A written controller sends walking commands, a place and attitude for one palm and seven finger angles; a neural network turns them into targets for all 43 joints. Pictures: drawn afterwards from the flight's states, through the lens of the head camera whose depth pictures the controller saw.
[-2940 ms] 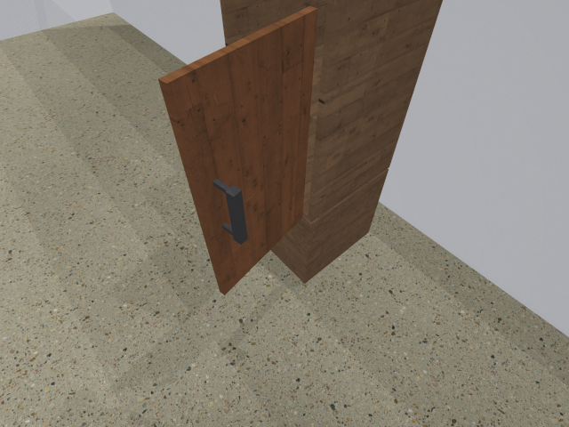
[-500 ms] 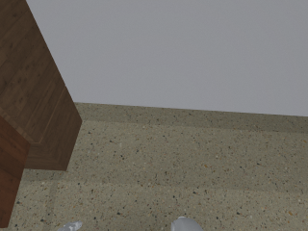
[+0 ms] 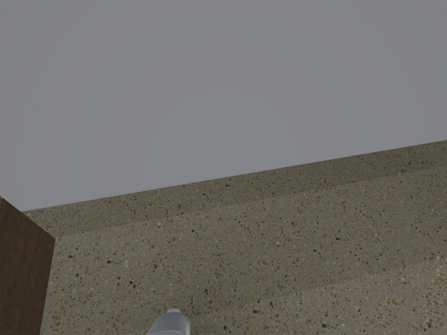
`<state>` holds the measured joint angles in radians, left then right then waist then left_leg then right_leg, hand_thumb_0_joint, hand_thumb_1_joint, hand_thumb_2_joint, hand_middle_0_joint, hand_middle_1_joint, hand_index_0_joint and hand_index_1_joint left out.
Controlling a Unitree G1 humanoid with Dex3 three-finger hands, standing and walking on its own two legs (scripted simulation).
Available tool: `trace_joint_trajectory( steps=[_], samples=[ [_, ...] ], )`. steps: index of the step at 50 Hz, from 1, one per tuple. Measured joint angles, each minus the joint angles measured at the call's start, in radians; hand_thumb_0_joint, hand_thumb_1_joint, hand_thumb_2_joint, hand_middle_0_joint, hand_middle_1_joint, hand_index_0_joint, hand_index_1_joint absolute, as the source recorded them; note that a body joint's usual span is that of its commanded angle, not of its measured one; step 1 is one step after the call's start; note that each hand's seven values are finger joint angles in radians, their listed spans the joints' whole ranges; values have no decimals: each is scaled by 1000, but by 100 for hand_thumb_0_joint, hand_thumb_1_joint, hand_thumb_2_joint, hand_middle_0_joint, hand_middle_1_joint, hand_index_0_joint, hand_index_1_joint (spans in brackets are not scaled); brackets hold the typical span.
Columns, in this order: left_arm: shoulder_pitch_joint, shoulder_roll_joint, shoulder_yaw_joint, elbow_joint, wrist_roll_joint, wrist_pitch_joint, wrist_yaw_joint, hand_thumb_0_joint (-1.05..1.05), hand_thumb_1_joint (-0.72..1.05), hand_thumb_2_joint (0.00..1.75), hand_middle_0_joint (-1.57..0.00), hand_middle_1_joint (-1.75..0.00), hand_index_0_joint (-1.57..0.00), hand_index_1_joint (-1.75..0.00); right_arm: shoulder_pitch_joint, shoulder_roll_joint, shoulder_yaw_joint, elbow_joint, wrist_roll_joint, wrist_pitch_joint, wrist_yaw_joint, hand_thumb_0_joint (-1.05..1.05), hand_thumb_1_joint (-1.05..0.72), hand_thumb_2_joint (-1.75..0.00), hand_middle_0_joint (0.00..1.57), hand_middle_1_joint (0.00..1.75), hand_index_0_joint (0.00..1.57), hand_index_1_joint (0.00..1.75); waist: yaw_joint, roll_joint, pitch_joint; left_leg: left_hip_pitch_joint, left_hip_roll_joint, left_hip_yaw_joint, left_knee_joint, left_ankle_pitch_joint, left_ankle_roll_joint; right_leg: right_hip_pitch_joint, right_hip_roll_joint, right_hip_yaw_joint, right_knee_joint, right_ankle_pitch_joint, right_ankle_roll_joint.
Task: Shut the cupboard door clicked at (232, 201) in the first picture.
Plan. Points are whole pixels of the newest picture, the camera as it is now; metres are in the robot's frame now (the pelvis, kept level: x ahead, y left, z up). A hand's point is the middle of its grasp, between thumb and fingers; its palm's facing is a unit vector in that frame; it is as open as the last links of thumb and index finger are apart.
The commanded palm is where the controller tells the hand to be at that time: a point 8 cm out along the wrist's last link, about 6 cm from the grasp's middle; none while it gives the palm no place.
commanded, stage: walk to a spot facing it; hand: left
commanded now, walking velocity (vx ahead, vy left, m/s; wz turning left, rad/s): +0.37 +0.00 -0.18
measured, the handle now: out of the picture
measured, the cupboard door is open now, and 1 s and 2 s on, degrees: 100 100 100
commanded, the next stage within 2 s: turn to face it in 0.64 s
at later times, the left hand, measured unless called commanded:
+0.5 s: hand (176, 238) +0.35 +0.14 -0.18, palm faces -0.13 -0.97 -0.22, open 7.4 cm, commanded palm none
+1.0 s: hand (193, 192) +0.48 +0.11 -0.18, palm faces +0.04 -0.98 -0.20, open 7.4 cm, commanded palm none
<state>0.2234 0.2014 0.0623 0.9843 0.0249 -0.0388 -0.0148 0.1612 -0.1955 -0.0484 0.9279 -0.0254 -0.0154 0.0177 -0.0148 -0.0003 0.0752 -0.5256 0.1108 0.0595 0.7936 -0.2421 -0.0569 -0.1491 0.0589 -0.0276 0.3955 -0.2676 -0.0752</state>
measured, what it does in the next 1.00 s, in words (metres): walks ahead: left foot, then right foot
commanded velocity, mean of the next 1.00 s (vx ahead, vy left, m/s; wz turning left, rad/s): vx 0.24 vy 0.00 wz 0.12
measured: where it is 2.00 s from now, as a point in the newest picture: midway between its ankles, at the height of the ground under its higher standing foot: (262, 254)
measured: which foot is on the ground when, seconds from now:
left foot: up 0.00-0.10, down 0.12-0.46, up 0.48-0.78, down 0.80-1.00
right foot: down 0.00-0.12, up 0.14-0.44, down 0.46-0.82, up 0.84-1.00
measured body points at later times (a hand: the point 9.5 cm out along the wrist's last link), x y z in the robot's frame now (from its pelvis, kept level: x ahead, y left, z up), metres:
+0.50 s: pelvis +0.23 -0.04 -0.02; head +0.26 -0.06 +0.43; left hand +0.35 +0.19 -0.16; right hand +0.13 -0.27 -0.18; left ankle +0.15 +0.12 -0.71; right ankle +0.28 -0.15 -0.74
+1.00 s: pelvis +0.42 -0.08 -0.01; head +0.46 -0.08 +0.44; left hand +0.48 +0.16 -0.16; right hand +0.46 -0.31 -0.17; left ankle +0.45 +0.06 -0.74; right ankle +0.40 -0.19 -0.71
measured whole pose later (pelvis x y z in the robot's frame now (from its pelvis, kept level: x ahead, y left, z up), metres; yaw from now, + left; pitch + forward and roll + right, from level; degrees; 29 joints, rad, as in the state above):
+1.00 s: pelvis +0.42 -0.08 -0.01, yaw +1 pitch +0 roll +0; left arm 0.16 0.17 0.05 1.02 0.01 0.00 0.00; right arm 0.21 -0.18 -0.03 1.02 -0.03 -0.02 -0.02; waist -0.02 0.00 0.08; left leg -0.33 0.05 0.04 0.56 -0.23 -0.01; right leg -0.39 -0.06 -0.08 0.87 -0.46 0.05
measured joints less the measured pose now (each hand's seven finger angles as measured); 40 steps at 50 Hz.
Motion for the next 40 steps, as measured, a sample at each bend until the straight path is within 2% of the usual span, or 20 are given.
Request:
trace_joint_trajectory(
  steps=[3, 5, 6, 8, 10, 12, 14, 17, 21, 22, 23, 25, 27, 29, 32, 35, 38, 40],
  samples=[
    [45, 7, 0, 22, -2, -3, 1, 0, 92, 89, -20, -30, -20, -30, -29, 4, 4, -3, 1, -8, 3, 1, -91, -90, 20, 30, 20, 29, 26, -7, -11, 59, -27, 11, -125, 10, 12, 55, 1, 14, 0, -47, 10],
    [82, 10, 2, 37, -5, -2, 3, 0, 92, 89, -20, -30, -20, -30, -39, 1, 10, -8, -1, -25, 3, 1, -91, -90, 20, 30, 20, 30, 38, -12, -21, 129, -45, 24, -235, 31, 30, 66, -3, 28, 58, -107, 21],
    [101, 7, 3, 42, -7, 1, 2, 0, 92, 89, -20, -30, -20, -30, -43, -5, 12, -14, -8, -40, 1, 1, -91, -90, 20, 30, 20, 30, 41, -1, -28, 148, -39, 20, -262, 76, 53, 34, 3, 26, 149, -147, 23],
    [104, 18, 3, 63, -7, 15, 0, 0, 91, 89, -20, -30, -20, -30, -47, 5, 17, -17, -15, -54, -9, 1, -91, -90, 20, 30, 20, 30, 39, -25, -19, 154, -47, 47, -194, 42, 68, -77, -15, 29, 452, -209, 24],
    [92, 24, 4, 77, 0, 27, -4, 0, 91, 89, -20, -30, -20, -30, -21, 17, 23, -16, -16, -57, -14, 0, -91, -90, 20, 30, 20, 30, 36, -41, -22, 189, -53, 66, -198, -13, 65, -194, -41, 17, 683, -177, 29],
    [68, 24, 6, 73, 5, 36, -13, 1, 91, 89, -19, -30, -19, -30, 19, 26, 26, 2, -14, -60, -20, 0, -91, -90, 20, 30, 20, 30, 35, -44, -25, 240, -57, 75, -253, -16, 51, -287, -75, 3, 765, -117, 40],
    [40, 16, 5, 56, 6, 39, -20, 1, 91, 89, -19, -30, -19, -30, 60, 30, 29, 34, -12, -59, -22, 0, -91, -90, 20, 30, 20, 30, 37, -35, -23, 295, -54, 81, -317, -8, 45, -342, -109, -10, 708, -72, 52],
    [0, -2, -2, 30, 5, 36, -29, 1, 91, 89, -19, -30, -19, -30, 118, 19, 21, 83, -10, -48, -23, 0, -92, -90, 20, 30, 20, 30, 28, -11, -19, 368, -39, 93, -382, -15, 33, -359, -145, -33, 488, -22, 62],
    [-48, -8, -5, 14, 8, 25, -35, 1, 91, 89, -19, -30, -19, -30, 190, 5, 13, 133, -9, -26, -16, 1, -92, -90, 20, 30, 20, 30, -2, 5, -6, 436, -8, 109, -354, -92, -6, -301, -145, -69, 257, 41, 63],
    [-54, -2, -5, 8, 9, 18, -36, 0, 91, 89, -19, -30, -19, -30, 212, 4, 13, 143, -6, -22, -15, 1, -92, -90, 20, 30, 20, 30, -8, 1, -7, 440, -1, 110, -315, -129, -15, -269, -139, -73, 210, 34, 54],
    [-62, 3, -3, 5, 10, 5, -33, 0, 91, 89, -19, -30, -19, -30, 231, 4, 13, 154, -1, -17, -13, 1, -92, -90, 20, 30, 20, 30, -10, -6, -8, 418, 8, 113, -232, -170, -7, -256, -139, -69, 198, 40, 37],
    [-84, -11, -1, 8, 3, -12, -18, 0, 91, 89, -19, -30, -19, -30, 225, -8, 8, 183, 8, 6, -10, 1, -92, -90, 20, 30, 20, 30, -13, 16, 13, 322, 18, 55, 39, -259, 20, -246, -121, -87, 260, 15, 27],
    [-80, -25, -5, 8, -1, -17, -3, 0, 91, 89, -19, -30, -19, -30, 203, -13, 1, 197, 8, 19, -10, 1, -92, -90, 20, 30, 20, 30, -20, 25, 18, 213, 11, 17, 237, -237, 33, -198, -108, -105, 233, -2, 28],
    [-61, -34, -7, 19, -1, -15, 10, 0, 91, 89, -19, -30, -20, -30, 178, -10, -4, 190, 5, 21, -10, 1, -92, -90, 20, 30, 20, 29, -25, 17, 7, 133, 14, 18, 271, -186, 33, -143, -98, -116, 163, 8, 34],
    [-29, -20, 6, 41, 0, -19, 24, -1, 94, 89, -20, -30, -20, -30, 145, 8, -7, 156, 2, 13, -6, 1, -92, -90, 19, 30, 20, 29, -27, -5, -20, 72, 18, 35, 152, -114, 28, -69, -86, -123, 61, 19, 28],
    [-4, -11, 0, 70, 2, -21, 16, -1, 94, 89, -20, -30, -20, -30, 109, 23, -5, 123, 2, -1, 1, 1, -92, -90, 19, 30, 20, 29, -20, -18, -31, 67, 11, 50, -20, -51, 25, -7, -82, -129, 9, 5, 34],
    [21, -15, -6, 94, -2, -19, 13, -1, 93, 89, -20, -30, -20, -30, 75, 31, 2, 106, 1, -16, 4, 1, -92, -90, 19, 30, 20, 29, -9, -18, -27, 105, -6, 66, -174, 22, 31, 47, -82, -141, 17, -47, 50],
    [49, -25, -12, 103, -6, -15, 15, 0, 92, 89, -20, -30, -20, -30, 63, 24, 8, 95, -1, -32, 4, 1, -91, -90, 19, 30, 20, 29, 1, -3, -28, 152, -14, 64, -261, 119, 56, 54, -80, -147, 91, -113, 65]
  ],
)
